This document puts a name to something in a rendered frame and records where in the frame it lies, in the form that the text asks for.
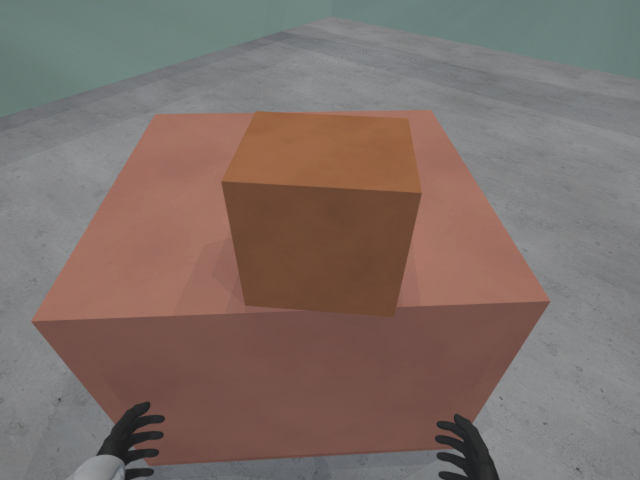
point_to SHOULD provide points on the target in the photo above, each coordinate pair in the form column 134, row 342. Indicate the left robot forearm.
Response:
column 102, row 467

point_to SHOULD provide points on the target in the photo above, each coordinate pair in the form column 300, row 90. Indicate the right robot hand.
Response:
column 477, row 464

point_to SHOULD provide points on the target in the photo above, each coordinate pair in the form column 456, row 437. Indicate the left robot hand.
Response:
column 121, row 439

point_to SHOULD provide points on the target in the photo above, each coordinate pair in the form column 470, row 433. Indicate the carton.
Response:
column 322, row 210

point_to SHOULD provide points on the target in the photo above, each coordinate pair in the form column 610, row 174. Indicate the pedestal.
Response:
column 149, row 308

